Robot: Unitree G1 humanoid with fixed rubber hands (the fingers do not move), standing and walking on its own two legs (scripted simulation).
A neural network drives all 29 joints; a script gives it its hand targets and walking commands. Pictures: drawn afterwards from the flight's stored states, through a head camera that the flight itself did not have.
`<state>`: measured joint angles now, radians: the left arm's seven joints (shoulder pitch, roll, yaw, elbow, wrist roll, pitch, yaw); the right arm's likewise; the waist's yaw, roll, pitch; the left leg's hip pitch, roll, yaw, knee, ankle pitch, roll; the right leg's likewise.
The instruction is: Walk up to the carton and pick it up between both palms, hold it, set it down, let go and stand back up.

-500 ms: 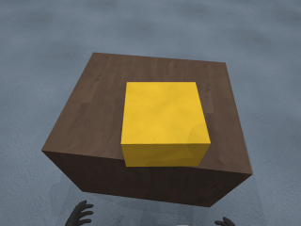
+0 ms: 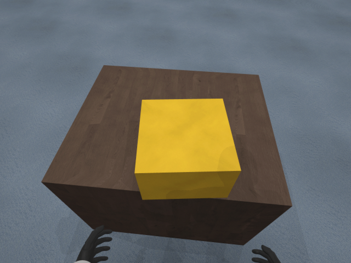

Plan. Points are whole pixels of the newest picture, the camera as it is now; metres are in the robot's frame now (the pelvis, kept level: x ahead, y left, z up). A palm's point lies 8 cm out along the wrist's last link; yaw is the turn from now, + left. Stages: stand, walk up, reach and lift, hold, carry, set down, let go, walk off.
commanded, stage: walk up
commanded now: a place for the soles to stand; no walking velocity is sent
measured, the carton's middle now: (183, 147) +0.45 -0.03 -0.09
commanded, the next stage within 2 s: reach and lift in 0.28 s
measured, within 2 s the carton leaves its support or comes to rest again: neither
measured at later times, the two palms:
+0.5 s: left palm (92, 242) +0.17 +0.20 -0.09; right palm out of the picture +0.13 -0.25 -0.11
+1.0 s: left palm (67, 250) +0.15 +0.23 -0.04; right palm (271, 245) +0.16 -0.21 -0.06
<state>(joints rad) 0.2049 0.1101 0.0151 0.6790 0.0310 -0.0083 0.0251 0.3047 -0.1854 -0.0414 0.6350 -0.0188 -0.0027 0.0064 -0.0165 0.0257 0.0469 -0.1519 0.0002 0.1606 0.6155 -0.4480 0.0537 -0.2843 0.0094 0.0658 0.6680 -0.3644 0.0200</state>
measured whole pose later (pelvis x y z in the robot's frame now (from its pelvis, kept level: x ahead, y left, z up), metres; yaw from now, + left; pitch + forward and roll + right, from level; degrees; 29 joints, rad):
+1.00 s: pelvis -0.08 -0.05 -0.01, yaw +7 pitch +1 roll +1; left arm -0.19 0.30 -0.01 0.84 -0.15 0.00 -0.03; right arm -0.06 -0.10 -0.02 0.87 0.08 -0.16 -0.06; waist -0.01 -0.05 -0.08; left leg -0.40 -0.01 0.00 0.73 -0.34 -0.01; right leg -0.47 -0.02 -0.06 0.73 -0.27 -0.04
